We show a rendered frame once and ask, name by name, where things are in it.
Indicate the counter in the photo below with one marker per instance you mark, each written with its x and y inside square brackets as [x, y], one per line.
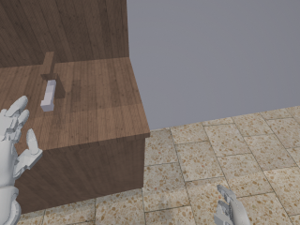
[93, 142]

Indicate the tap lever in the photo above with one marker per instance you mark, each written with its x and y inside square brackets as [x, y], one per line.
[47, 103]

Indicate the right robot hand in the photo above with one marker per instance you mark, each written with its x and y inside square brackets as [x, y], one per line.
[234, 213]

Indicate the robot left forearm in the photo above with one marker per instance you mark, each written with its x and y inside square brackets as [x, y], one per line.
[10, 210]

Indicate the left robot hand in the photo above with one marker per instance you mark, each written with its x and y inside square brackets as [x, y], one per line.
[11, 123]

